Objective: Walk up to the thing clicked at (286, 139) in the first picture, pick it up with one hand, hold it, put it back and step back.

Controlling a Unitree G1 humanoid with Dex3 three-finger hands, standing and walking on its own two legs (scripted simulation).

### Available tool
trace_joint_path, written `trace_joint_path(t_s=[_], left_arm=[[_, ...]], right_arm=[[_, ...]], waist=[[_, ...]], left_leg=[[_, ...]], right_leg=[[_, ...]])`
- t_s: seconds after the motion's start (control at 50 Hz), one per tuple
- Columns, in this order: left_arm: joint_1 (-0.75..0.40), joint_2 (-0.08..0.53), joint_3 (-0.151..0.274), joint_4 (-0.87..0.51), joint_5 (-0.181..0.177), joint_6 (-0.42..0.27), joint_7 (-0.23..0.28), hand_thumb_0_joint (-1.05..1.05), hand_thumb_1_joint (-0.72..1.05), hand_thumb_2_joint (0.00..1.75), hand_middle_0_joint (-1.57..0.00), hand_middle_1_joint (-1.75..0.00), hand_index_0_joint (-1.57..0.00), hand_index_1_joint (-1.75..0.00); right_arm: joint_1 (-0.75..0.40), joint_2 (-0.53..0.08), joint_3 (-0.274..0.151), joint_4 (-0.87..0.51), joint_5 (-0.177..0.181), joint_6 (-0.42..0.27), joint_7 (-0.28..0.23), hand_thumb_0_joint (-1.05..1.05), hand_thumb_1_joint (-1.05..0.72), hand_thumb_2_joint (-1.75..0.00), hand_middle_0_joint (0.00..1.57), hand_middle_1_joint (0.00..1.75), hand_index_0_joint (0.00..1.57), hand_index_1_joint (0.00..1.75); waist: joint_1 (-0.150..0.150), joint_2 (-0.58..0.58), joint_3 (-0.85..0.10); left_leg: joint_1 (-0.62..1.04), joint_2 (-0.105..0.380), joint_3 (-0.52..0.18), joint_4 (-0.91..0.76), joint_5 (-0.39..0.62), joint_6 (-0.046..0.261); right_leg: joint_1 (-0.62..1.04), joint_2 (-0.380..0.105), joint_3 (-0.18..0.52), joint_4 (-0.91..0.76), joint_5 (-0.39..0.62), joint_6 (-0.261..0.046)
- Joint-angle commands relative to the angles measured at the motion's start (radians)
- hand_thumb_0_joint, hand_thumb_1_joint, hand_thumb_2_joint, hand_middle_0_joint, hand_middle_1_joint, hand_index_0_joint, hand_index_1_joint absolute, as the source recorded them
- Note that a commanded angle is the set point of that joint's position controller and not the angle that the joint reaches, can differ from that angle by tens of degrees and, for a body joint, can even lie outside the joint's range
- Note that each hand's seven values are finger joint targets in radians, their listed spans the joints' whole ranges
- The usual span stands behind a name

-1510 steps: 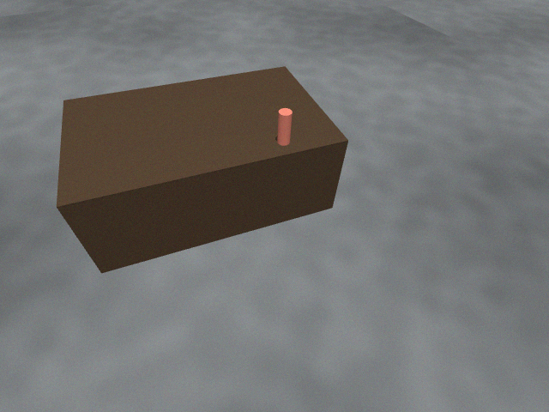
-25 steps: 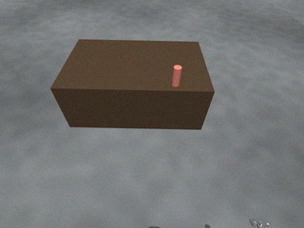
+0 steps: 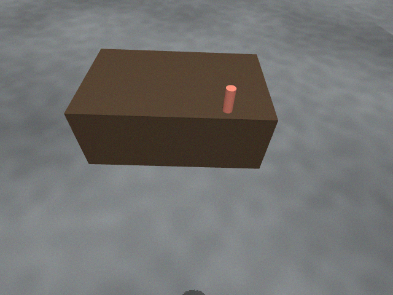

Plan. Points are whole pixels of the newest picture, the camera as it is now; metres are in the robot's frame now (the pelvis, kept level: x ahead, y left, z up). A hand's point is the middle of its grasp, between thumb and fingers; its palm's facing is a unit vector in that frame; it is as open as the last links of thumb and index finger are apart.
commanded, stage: step back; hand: right
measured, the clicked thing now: (229, 99) +1.04 -0.22 -0.28
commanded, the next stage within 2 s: stand in 0.36 s
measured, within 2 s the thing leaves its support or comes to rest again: neither
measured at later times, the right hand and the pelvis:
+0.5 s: hand out of the picture +0.16 -0.24 -0.14, palm faces -0.04 +0.93 -0.36, open 7.4 cm; pelvis +0.04 +0.00 +0.01, yaw +1 degrees
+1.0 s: hand out of the picture +0.09 -0.25 -0.14, palm faces -0.05 +0.94 -0.32, open 7.4 cm; pelvis +0.01 +0.00 +0.02, yaw +2 degrees
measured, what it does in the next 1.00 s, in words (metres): stands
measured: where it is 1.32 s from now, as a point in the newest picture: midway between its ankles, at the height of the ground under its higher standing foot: outside the picture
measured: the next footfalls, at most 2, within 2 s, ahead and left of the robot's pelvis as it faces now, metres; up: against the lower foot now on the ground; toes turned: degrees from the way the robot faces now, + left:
none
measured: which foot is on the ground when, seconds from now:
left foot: down 0.00-1.00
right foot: down 0.00-1.00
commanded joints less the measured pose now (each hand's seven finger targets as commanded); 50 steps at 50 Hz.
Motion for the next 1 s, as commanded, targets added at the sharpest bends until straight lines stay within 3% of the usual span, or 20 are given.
trace_joint_path(t_s=[0.0,0.02,0.04,0.08,0.1,0.12,0.14,0.16,0.18,0.26,0.32,0.34,0.4,0.6,0.72,0.76,0.84,0.9,0.92,0.98], left_arm=[[0.056,0.258,0.059,-0.030,0.010,-0.042,0.026,0.00,0.90,0.90,-0.20,-0.30,-0.20,-0.30],[-0.027,0.284,0.059,-0.056,0.007,-0.042,0.021,0.00,0.90,0.90,-0.20,-0.30,-0.20,-0.30],[-0.086,0.254,0.050,-0.076,0.005,-0.040,0.020,0.00,0.90,0.90,-0.20,-0.30,-0.20,-0.30],[-0.116,0.215,0.034,-0.076,-0.002,-0.041,0.026,0.00,0.90,0.90,-0.20,-0.30,-0.20,-0.30],[-0.135,0.210,0.029,-0.073,-0.003,-0.037,0.023,0.00,0.90,0.90,-0.20,-0.30,-0.20,-0.30],[-0.137,0.193,0.028,-0.072,-0.008,-0.033,0.021,0.00,0.90,0.90,-0.20,-0.30,-0.20,-0.30],[-0.122,0.178,0.023,-0.072,-0.012,-0.029,0.019,0.00,0.90,0.90,-0.20,-0.30,-0.20,-0.30],[-0.110,0.163,0.018,-0.065,-0.019,-0.026,0.016,0.00,0.90,0.90,-0.20,-0.30,-0.20,-0.30],[-0.115,0.176,0.027,-0.049,-0.018,-0.024,0.017,0.00,0.90,0.90,-0.20,-0.30,-0.20,-0.30],[-0.131,0.181,0.026,-0.027,-0.020,-0.025,0.023,0.00,0.90,0.90,-0.20,-0.30,-0.20,-0.30],[-0.137,0.178,0.020,-0.018,-0.018,-0.020,0.026,0.00,0.90,0.90,-0.20,-0.30,-0.20,-0.30],[-0.131,0.138,-0.001,0.009,-0.028,-0.015,0.022,0.00,0.90,0.90,-0.20,-0.30,-0.20,-0.30],[-0.145,0.147,-0.004,0.018,-0.026,-0.016,0.024,0.00,0.90,0.90,-0.20,-0.30,-0.20,-0.30],[-0.161,0.151,-0.019,0.068,-0.015,-0.020,0.015,0.00,0.90,0.90,-0.20,-0.30,-0.20,-0.30],[-0.151,0.161,-0.022,0.086,-0.015,-0.025,0.012,0.00,0.90,0.90,-0.20,-0.30,-0.20,-0.30],[-0.148,0.157,-0.024,0.086,-0.012,-0.027,0.012,0.00,0.90,0.90,-0.20,-0.30,-0.20,-0.30],[-0.137,0.164,-0.024,0.094,-0.015,-0.025,0.012,0.00,0.90,0.90,-0.20,-0.30,-0.20,-0.30],[-0.127,0.162,-0.025,0.093,-0.015,-0.022,0.009,0.00,0.90,0.90,-0.20,-0.30,-0.20,-0.30],[-0.108,0.156,-0.027,0.095,-0.013,-0.024,0.009,0.00,0.90,0.90,-0.20,-0.30,-0.20,-0.30],[-0.121,0.167,-0.025,0.090,-0.012,-0.025,0.010,0.00,0.90,0.90,-0.20,-0.30,-0.20,-0.30]], right_arm=[[-0.106,-0.150,-0.026,-0.098,0.027,-0.013,-0.023,0.00,-0.90,-0.90,0.20,0.30,0.20,0.30],[-0.068,-0.181,-0.035,-0.075,0.020,-0.009,-0.032,0.00,-0.90,-0.90,0.20,0.30,0.20,0.30],[-0.038,-0.202,-0.039,-0.048,0.015,-0.011,-0.032,0.00,-0.90,-0.90,0.20,0.30,0.20,0.30],[-0.028,-0.187,-0.033,-0.023,0.014,-0.020,-0.030,0.00,-0.90,-0.90,0.20,0.30,0.20,0.30],[-0.008,-0.183,-0.034,-0.003,0.012,-0.027,-0.028,0.00,-0.90,-0.90,0.20,0.30,0.20,0.30],[-0.001,-0.192,-0.040,0.006,0.006,-0.033,-0.027,0.00,-0.90,-0.90,0.20,0.30,0.20,0.30],[-0.005,-0.216,-0.045,0.005,-0.002,-0.037,-0.029,0.00,-0.90,-0.90,0.20,0.30,0.20,0.30],[-0.046,-0.229,-0.041,-0.005,0.004,-0.043,-0.027,0.00,-0.90,-0.90,0.20,0.30,0.20,0.30],[-0.097,-0.254,-0.043,-0.012,0.011,-0.041,-0.023,0.00,-0.90,-0.90,0.20,0.30,0.20,0.30],[-0.101,-0.220,-0.034,0.009,0.015,-0.032,-0.035,0.00,-0.90,-0.90,0.20,0.30,0.20,0.30],[-0.147,-0.212,-0.037,0.005,0.013,-0.023,-0.035,0.00,-0.90,-0.90,0.20,0.30,0.20,0.30],[-0.149,-0.208,-0.020,0.008,0.018,-0.026,-0.033,0.00,-0.90,-0.90,0.20,0.30,0.20,0.30],[-0.163,-0.222,-0.020,0.020,0.019,-0.030,-0.034,0.00,-0.90,-0.90,0.20,0.30,0.20,0.30],[-0.236,-0.208,-0.005,0.041,0.025,-0.022,-0.026,0.00,-0.90,-0.90,0.20,0.30,0.20,0.30],[-0.236,-0.202,-0.001,0.064,0.021,-0.018,-0.016,0.00,-0.90,-0.90,0.20,0.30,0.20,0.30],[-0.231,-0.209,-0.002,0.067,0.021,-0.021,-0.015,0.00,-0.90,-0.90,0.20,0.30,0.20,0.30],[-0.212,-0.206,-0.001,0.081,0.018,-0.019,-0.013,0.00,-0.90,-0.90,0.20,0.30,0.20,0.30],[-0.202,-0.211,0.000,0.087,0.017,-0.019,-0.011,0.00,-0.90,-0.90,0.20,0.30,0.20,0.30],[-0.216,-0.215,-0.002,0.081,0.016,-0.020,-0.011,0.00,-0.90,-0.90,0.20,0.30,0.20,0.30],[-0.181,-0.209,0.003,0.093,0.017,-0.018,-0.011,0.00,-0.90,-0.90,0.20,0.30,0.20,0.30]], waist=[[0.081,-0.116,-0.106],[0.049,-0.132,-0.080],[0.023,-0.095,-0.057],[0.006,-0.100,-0.046],[-0.011,-0.109,-0.070],[-0.004,-0.093,-0.101],[0.008,-0.050,-0.137],[0.037,-0.003,-0.145],[0.047,0.005,-0.128],[0.033,0.038,-0.161],[0.036,0.040,-0.157],[0.028,0.037,-0.135],[0.027,0.041,-0.160],[0.021,0.026,-0.136],[0.022,0.011,-0.087],[0.022,0.018,-0.109],[0.020,0.007,-0.066],[0.025,0.019,-0.059],[0.032,0.022,-0.086],[0.019,0.011,-0.065]], left_leg=[[-0.249,-0.020,-0.064,0.113,-0.031,0.006],[-0.158,-0.009,-0.043,0.183,-0.236,-0.003],[-0.130,0.017,-0.044,0.193,-0.243,-0.001],[-0.088,0.030,-0.022,0.046,-0.132,0.009],[0.001,0.032,-0.020,-0.077,0.041,0.013],[0.071,0.052,-0.048,-0.113,0.242,0.025],[0.105,0.106,-0.110,-0.126,0.392,0.055],[0.039,0.157,-0.179,-0.142,0.389,0.090],[0.006,0.168,-0.174,-0.110,0.391,0.104],[0.030,0.103,-0.062,-0.064,0.531,0.048],[0.039,0.101,-0.065,-0.074,0.450,0.053],[0.086,0.124,-0.110,-0.141,0.510,0.046],[0.140,0.135,-0.102,-0.151,0.607,0.034],[0.176,0.132,-0.084,-0.259,0.390,0.018],[0.139,0.119,-0.088,-0.309,0.187,0.013],[0.138,0.126,-0.091,-0.305,0.239,0.015],[0.116,0.115,-0.094,-0.323,0.135,0.010],[0.072,0.117,-0.107,-0.345,0.079,0.010],[0.108,0.117,-0.099,-0.321,0.117,0.015],[0.069,0.118,-0.107,-0.333,0.075,0.014]], right_leg=[[0.243,-0.236,0.358,-0.271,0.012,-0.113],[0.110,-0.351,0.421,-0.264,0.014,-0.207],[0.071,-0.348,0.381,-0.239,0.080,-0.228],[0.061,-0.266,0.242,-0.175,0.246,-0.167],[0.037,-0.227,0.175,-0.136,0.325,-0.123],[0.034,-0.173,0.115,-0.080,0.404,-0.074],[0.040,-0.124,0.071,-0.019,0.421,-0.034],[0.082,-0.070,0.044,-0.021,0.274,-0.007],[0.112,-0.061,0.030,-0.052,0.175,-0.007],[0.198,-0.105,0.046,-0.048,0.403,-0.037],[0.181,-0.113,0.045,-0.078,0.368,-0.036],[0.159,-0.101,0.070,-0.102,0.408,-0.014],[0.206,-0.099,0.057,-0.132,0.453,0.000],[0.211,-0.110,0.069,-0.262,0.340,0.010],[0.167,-0.115,0.081,-0.317,0.170,0.011],[0.190,-0.120,0.078,-0.309,0.223,0.008],[0.140,-0.115,0.084,-0.334,0.111,0.010],[0.153,-0.111,0.080,-0.322,0.082,0.007],[0.148,-0.118,0.086,-0.328,0.111,0.006],[0.146,-0.113,0.087,-0.327,0.081,0.008]])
